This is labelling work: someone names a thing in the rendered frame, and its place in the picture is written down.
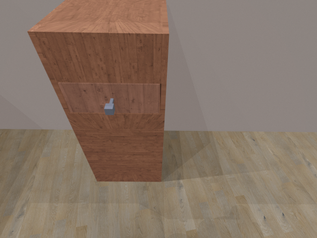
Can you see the cabinet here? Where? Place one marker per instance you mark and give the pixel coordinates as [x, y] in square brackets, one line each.
[110, 41]

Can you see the drawer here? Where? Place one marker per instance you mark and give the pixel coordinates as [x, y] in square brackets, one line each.
[128, 97]

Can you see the handle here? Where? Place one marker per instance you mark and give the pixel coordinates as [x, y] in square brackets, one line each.
[109, 108]

